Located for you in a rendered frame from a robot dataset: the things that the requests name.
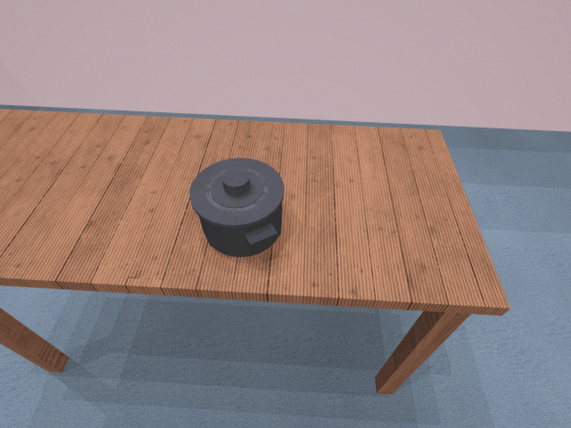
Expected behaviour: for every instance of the lid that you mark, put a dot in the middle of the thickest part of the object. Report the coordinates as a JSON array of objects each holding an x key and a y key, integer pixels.
[{"x": 214, "y": 205}]

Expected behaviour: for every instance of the table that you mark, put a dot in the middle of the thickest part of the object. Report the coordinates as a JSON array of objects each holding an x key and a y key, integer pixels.
[{"x": 372, "y": 217}]

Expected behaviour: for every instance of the knob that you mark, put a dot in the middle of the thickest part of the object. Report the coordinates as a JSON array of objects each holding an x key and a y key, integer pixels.
[{"x": 236, "y": 181}]

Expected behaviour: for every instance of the pot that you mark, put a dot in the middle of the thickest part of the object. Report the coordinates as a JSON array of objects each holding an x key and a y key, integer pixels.
[{"x": 244, "y": 241}]

